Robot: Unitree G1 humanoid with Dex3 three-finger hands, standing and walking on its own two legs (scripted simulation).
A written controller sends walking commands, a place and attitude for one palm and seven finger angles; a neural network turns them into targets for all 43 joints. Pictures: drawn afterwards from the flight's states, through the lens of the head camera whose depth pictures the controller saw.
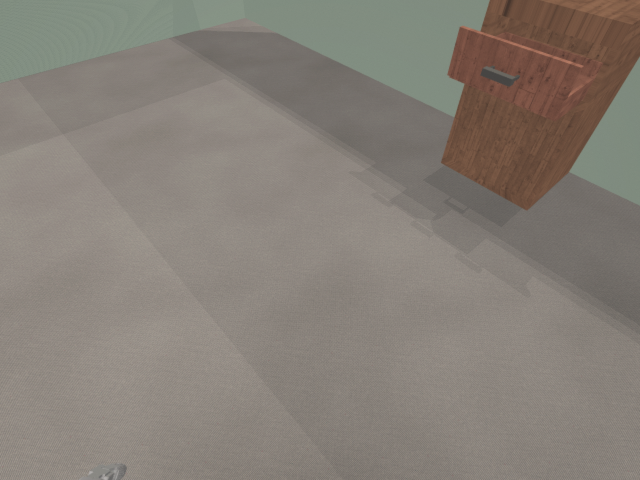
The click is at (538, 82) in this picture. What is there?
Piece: drawer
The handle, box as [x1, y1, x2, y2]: [481, 66, 519, 86]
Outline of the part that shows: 481,75 508,86 511,85 513,81 519,77 519,75 516,75 514,77 498,71 493,68 494,66 486,66 482,69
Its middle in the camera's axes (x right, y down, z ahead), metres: +0.64 -0.58 +1.36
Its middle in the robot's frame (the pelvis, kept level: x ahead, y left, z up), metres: +1.42 -0.57 -0.13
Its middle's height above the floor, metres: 0.64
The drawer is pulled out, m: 0.22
